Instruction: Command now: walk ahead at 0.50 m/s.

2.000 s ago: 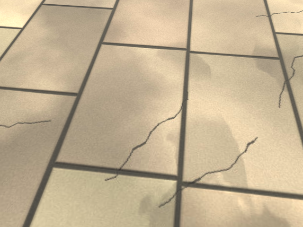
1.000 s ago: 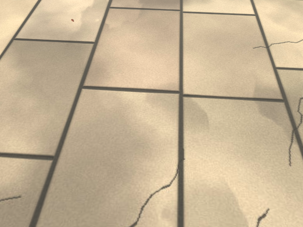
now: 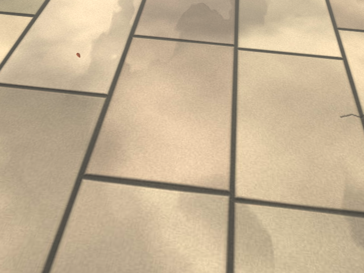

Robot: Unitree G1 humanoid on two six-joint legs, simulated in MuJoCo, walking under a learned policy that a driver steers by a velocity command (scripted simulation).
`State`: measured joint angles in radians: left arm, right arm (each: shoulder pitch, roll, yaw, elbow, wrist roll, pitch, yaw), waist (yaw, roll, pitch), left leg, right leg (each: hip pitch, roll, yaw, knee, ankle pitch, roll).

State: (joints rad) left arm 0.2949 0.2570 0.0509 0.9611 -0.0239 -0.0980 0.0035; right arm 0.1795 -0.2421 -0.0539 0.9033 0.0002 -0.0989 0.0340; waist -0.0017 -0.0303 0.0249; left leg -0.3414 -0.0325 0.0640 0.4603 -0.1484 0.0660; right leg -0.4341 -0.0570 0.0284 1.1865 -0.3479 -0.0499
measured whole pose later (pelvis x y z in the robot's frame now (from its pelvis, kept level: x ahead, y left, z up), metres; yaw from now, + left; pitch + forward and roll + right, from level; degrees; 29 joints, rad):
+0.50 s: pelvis +0.28 -0.06 -0.02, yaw -8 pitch +2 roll +1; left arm 0.09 0.25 0.07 0.81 -0.02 -0.08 -0.04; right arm 0.31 -0.26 -0.05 0.98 0.00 -0.09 -0.01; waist -0.02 0.00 0.04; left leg -0.17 0.02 0.03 1.00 -0.47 0.00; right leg -0.49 0.04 -0.04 0.60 -0.15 -0.09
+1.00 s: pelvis +0.51 -0.07 -0.01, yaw -25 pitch +3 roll +0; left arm 0.27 0.30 0.08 0.75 -0.02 0.01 0.04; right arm 0.03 -0.25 -0.04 0.75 -0.02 -0.07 -0.01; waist 0.05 -0.03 0.04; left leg -0.46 -0.02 0.00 0.50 -0.08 0.02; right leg -0.40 0.10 0.13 1.12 -0.57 0.03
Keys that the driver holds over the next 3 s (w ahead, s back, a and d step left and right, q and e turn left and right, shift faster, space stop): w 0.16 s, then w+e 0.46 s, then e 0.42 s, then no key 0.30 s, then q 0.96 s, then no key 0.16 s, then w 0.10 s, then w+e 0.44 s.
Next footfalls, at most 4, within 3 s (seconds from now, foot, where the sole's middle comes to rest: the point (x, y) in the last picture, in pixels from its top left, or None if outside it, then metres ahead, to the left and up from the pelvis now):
0.44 right None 0.41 -0.15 -0.77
0.90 left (193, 218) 0.69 -0.04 -0.77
1.32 right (246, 266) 0.50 -0.23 -0.77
1.70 left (186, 242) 0.59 -0.01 -0.77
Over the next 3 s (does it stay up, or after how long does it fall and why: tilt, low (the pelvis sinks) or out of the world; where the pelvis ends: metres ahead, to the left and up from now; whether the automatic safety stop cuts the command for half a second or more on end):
stays up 0.66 -0.09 -0.01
